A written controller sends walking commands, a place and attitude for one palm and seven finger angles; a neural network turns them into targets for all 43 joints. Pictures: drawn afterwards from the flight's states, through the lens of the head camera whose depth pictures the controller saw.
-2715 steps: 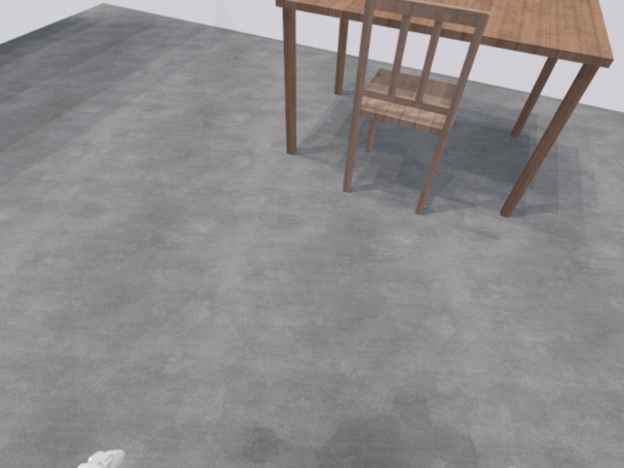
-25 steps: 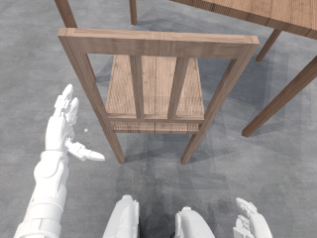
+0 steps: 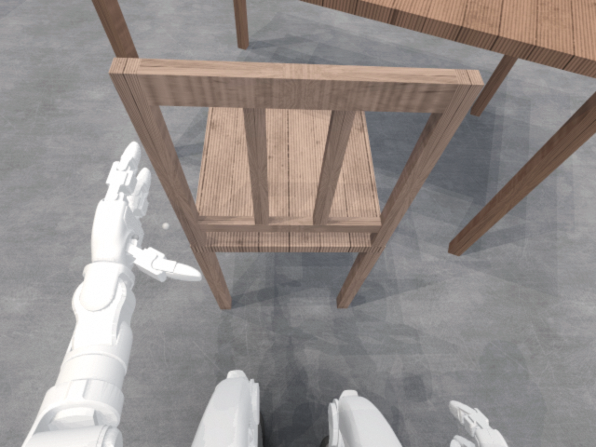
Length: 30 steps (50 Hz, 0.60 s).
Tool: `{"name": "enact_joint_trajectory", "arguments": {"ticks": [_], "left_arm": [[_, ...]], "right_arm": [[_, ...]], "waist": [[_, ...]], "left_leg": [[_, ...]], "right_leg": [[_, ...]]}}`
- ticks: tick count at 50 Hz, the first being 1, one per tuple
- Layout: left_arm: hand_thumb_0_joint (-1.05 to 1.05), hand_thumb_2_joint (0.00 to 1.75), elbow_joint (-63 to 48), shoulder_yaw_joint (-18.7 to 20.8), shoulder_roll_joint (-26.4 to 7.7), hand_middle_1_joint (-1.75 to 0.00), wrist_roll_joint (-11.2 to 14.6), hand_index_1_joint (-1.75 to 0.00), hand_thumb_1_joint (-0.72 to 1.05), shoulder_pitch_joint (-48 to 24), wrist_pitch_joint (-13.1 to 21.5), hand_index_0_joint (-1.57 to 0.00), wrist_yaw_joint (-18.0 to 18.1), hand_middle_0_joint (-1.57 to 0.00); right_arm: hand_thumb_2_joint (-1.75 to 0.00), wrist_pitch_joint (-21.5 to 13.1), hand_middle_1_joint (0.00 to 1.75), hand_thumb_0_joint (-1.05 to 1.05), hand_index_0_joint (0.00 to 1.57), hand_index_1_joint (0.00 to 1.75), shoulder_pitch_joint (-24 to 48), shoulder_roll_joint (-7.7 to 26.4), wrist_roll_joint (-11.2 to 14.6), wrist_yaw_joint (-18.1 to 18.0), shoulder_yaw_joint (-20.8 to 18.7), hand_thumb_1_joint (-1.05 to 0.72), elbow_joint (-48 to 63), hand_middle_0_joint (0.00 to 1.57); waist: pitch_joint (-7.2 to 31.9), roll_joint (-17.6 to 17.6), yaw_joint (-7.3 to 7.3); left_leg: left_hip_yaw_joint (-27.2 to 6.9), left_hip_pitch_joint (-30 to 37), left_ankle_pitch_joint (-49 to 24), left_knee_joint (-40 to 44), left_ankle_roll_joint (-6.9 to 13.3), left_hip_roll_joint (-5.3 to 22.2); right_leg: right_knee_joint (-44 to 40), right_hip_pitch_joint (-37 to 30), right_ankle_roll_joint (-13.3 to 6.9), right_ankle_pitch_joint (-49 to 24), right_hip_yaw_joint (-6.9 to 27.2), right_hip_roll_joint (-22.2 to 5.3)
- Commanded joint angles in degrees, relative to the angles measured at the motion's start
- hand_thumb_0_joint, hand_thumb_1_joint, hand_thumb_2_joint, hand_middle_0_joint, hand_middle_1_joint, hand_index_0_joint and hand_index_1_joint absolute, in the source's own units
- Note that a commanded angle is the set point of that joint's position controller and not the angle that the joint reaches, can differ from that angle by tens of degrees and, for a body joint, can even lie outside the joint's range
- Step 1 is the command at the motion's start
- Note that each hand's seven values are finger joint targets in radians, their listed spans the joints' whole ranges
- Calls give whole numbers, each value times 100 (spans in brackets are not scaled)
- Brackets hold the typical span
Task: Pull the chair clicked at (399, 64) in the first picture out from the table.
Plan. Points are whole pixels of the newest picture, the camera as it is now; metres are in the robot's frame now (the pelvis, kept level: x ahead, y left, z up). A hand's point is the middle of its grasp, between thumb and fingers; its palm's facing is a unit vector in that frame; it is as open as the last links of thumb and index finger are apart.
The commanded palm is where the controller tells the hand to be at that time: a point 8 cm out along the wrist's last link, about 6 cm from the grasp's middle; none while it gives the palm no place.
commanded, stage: push the fingers through the gap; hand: left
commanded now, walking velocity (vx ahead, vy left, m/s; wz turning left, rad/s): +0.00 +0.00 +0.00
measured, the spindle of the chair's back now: (258, 174) +0.49 +0.07 +0.02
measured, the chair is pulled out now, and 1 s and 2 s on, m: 0.24 0.24 0.24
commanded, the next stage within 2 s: hook a spindle and tug to test in 0.86 s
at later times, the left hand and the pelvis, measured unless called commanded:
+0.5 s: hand (176, 192) +0.45 +0.18 +0.02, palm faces +0.05 -1.00 -0.04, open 16.9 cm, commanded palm +0.43 +0.22 +0.02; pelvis +0.00 +0.00 -0.01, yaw -1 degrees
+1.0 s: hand (174, 191) +0.45 +0.18 +0.02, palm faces +0.05 -1.00 -0.04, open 16.9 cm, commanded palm +0.43 +0.22 +0.02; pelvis +0.01 +0.00 +0.00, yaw -1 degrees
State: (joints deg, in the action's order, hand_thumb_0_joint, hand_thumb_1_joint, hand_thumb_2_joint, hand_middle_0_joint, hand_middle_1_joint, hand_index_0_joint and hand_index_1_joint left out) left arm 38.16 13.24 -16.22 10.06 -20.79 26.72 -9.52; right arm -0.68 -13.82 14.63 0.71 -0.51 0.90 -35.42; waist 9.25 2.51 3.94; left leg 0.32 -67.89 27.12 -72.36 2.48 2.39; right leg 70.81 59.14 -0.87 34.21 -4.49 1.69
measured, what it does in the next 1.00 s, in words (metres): stands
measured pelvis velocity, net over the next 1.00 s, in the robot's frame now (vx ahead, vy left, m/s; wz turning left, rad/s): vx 0.01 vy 0.00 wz -0.01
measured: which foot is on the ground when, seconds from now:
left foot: down 0.00-1.00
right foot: down 0.00-1.00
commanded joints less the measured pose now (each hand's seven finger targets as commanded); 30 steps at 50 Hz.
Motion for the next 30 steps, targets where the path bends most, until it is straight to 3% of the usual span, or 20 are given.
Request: {"name": "enact_joint_trajectory", "arguments": {"ticks": [1, 3, 5, 6, 7, 9, 10, 12, 15, 17, 18, 19, 21, 23, 26, 30], "left_arm": [[0, 30, -887, 183, -890, -8, -4, -8, -50, -2044, 471, -6, 89, -6], [0, 30, -877, 345, -1105, -8, -55, -8, -50, -2194, 552, -6, 138, -6], [0, 30, -887, 267, -1071, -8, -95, -8, -50, -2501, 630, -6, 174, -6], [0, 30, -837, 392, -1206, -8, -129, -8, -50, -2472, 653, -6, 195, -6], [0, 30, -879, 231, -1072, -8, -149, -8, -50, -2626, 665, -6, 195, -6], [0, 30, -569, 355, -1125, -8, -128, -8, -50, -2498, 602, -6, 191, -6], [0, 30, -306, 446, -1237, -8, -146, -8, -50, -2477, 560, -6, 193, -6], [0, 30, -72, 373, -1168, -8, -184, -8, -50, -2750, 489, -6, 182, -6], [0, 30, 33, 389, -1174, -8, -186, -8, -50, -2964, 478, -6, 173, -6], [0, 30, -187, 404, -1198, -8, -176, -8, -50, -3151, 554, -6, 181, -6], [0, 30, -120, 419, -1239, -8, -195, -8, -50, -3150, 578, -6, 192, -6], [0, 30, -172, 354, -1166, -8, -191, -8, -50, -3315, 616, -6, 193, -6], [0, 30, -50, 479, -1353, -8, -248, -8, -50, -3542, 673, -6, 232, -6], [0, 30, 290, 445, -1300, -8, -306, -8, -50, -3651, 659, -6, 247, -6], [0, 30, 551, 683, -1558, -8, -353, -8, -50, -3477, 638, -6, 224, -6], [0, 30, 198, 472, -1240, -8, -307, -8, -50, -3333, 616, -6, 200, -6]], "right_arm": [[-90, -155, 30, 0, 20, 30, -318, 930, -7, -53, -370, -90, 524, 20], [-90, -145, 30, 0, 20, 30, -358, 948, -33, -46, -377, -90, 510, 20], [-90, -133, 30, 0, 20, 30, -388, 938, -61, -35, -371, -90, 485, 20], [-90, -118, 30, 0, 20, 30, -418, 961, -72, -33, -380, -90, 471, 20], [-90, -108, 30, 0, 20, 30, -412, 952, -76, -22, -375, -90, 477, 20], [-90, -75, 30, 0, 20, 30, -438, 962, -77, -9, -380, -90, 455, 20], [-90, -42, 30, 0, 20, 30, -483, 993, -73, -13, -369, -90, 430, 20], [-90, 19, 30, 0, 20, 30, -510, 997, -76, -12, -356, -90, 413, 20], [-90, 59, 30, 0, 20, 30, -553, 1005, -78, 5, -355, -90, 444, 20], [-90, 76, 30, 0, 20, 30, -573, 993, -96, 13, -369, -90, 452, 20], [-90, 92, 30, 0, 20, 30, -608, 998, -93, 12, -372, -90, 434, 20], [-90, 95, 30, 0, 20, 30, -608, 976, -103, 20, -367, -90, 429, 20], [-90, 115, 30, 0, 20, 30, -678, 1006, -126, 20, -373, -90, 341, 20], [-90, 155, 30, 0, 20, 30, -729, 1003, -134, 19, -373, -90, 285, 20], [-90, 214, 30, 0, 20, 30, -767, 1031, -144, 37, -360, -90, 310, 20], [-90, 284, 30, 0, 20, 30, -770, 972, -132, 103, -384, -90, 446, 20]], "waist": [[2164, 231, 216], [2306, 410, 145], [2425, 490, 221], [2533, 449, 181], [2599, 630, 216], [2528, 472, 199], [2430, 291, 233], [2306, 257, 305], [2353, 372, 297], [2663, 483, 285], [2654, 386, 289], [2692, 511, 324], [2709, 500, 371], [2539, 385, 449], [2555, 418, 332], [2972, 738, 285]], "left_leg": [[-445, 2553, -1189, 787, -85, -71], [-472, 2694, -1284, 776, -121, -61], [-507, 2832, -1411, 730, -109, -56], [-541, 2926, -1459, 745, -131, -29], [-565, 3028, -1505, 757, -151, -33], [-525, 2872, -1376, 746, -140, -43], [-554, 2756, -1337, 751, -125, -35], [-547, 2605, -1213, 740, -115, -34], [-560, 2653, -1223, 741, -110, -49], [-562, 2870, -1440, 702, -121, -36], [-581, 2908, -1496, 719, -129, -22], [-551, 2891, -1521, 677, -117, -36], [-600, 2901, -1580, 627, -118, -17], [-582, 2748, -1429, 600, -105, -17], [-531, 2597, -1430, 599, -96, -39], [-557, 3072, -1941, 632, -125, -26]], "right_leg": [[-1035, 10, -74, -1311, 165, 53], [-985, 45, -104, -1315, 159, 50], [-952, 119, -107, -1381, 151, 63], [-935, 133, -106, -1386, 137, 69], [-907, 220, -114, -1377, 125, 61], [-971, 141, -104, -1333, 142, 65], [-953, 149, -104, -1310, 117, 79], [-941, 265, -84, -1235, 114, 71], [-936, 294, -105, -1214, 103, 74], [-913, 257, -102, -1355, 118, 77], [-927, 238, -108, -1382, 115, 85], [-921, 253, -100, -1413, 127, 83], [-862, 363, -97, -1424, 113, 89], [-885, 448, -80, -1333, 115, 88], [-854, 327, -99, -1355, 129, 89], [-822, 265, -123, -1681, 95, 105]]}}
